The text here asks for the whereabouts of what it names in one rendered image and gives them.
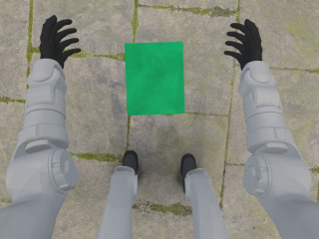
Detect left robot forearm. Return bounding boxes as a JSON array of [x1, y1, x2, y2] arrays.
[[5, 58, 69, 196]]

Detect robot right upper arm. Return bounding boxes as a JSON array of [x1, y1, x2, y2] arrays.
[[242, 152, 319, 239]]

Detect right robot forearm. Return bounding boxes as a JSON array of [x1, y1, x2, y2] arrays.
[[238, 61, 312, 192]]

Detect carton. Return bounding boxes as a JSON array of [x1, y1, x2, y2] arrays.
[[125, 42, 185, 116]]

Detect robot left upper arm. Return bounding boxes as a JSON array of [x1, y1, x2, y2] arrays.
[[0, 147, 79, 239]]

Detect robot right foot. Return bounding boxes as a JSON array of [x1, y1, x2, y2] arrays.
[[180, 153, 196, 193]]

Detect robot left thigh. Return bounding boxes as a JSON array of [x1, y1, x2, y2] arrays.
[[96, 170, 138, 239]]

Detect left robot hand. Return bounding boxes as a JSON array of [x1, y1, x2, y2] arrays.
[[39, 15, 82, 69]]

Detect right robot hand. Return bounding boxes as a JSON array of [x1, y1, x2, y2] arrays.
[[223, 19, 263, 71]]

